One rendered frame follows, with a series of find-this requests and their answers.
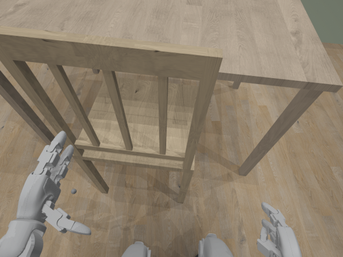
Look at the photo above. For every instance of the robot right thigh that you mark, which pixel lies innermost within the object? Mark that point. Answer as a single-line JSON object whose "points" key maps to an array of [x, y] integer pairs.
{"points": [[213, 247]]}

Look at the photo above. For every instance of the left robot forearm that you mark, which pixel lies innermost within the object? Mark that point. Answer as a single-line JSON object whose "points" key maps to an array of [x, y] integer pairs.
{"points": [[23, 239]]}

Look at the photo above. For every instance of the table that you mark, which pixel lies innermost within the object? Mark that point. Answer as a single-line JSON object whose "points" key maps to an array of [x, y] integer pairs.
{"points": [[267, 42]]}

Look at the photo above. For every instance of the robot right hand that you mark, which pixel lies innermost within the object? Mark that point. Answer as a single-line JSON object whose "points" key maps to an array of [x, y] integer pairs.
{"points": [[283, 240]]}

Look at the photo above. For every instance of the chair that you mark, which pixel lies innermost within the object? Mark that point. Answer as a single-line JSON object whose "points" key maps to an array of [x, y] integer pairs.
{"points": [[132, 122]]}

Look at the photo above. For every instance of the robot right shin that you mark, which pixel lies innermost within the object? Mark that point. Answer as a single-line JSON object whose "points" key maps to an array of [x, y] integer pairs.
{"points": [[211, 235]]}

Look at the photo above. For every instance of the robot left hand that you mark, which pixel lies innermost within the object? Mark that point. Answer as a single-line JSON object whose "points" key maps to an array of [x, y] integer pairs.
{"points": [[43, 183]]}

